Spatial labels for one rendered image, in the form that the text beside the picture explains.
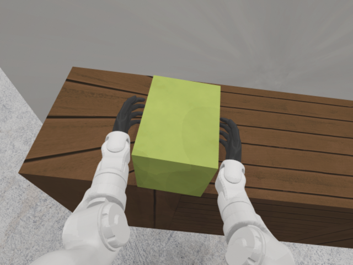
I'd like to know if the left robot forearm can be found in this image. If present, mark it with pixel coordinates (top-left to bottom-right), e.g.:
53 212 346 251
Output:
62 131 130 248

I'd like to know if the robot right upper arm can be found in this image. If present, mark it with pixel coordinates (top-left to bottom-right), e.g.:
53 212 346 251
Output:
225 226 295 265

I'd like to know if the robot left upper arm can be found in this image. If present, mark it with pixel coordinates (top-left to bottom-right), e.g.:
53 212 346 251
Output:
29 202 130 265

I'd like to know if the pedestal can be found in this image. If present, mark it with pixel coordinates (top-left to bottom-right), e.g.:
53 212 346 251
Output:
18 67 353 248

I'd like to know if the right robot forearm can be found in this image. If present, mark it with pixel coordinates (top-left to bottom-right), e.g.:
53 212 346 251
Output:
215 160 277 244

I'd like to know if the right robot hand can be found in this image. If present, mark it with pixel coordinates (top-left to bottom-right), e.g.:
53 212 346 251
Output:
219 118 242 163

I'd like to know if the left robot hand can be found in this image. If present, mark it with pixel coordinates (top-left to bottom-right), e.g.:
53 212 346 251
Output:
112 96 145 134

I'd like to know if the carton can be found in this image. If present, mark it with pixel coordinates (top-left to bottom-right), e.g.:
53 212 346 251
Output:
131 75 221 197

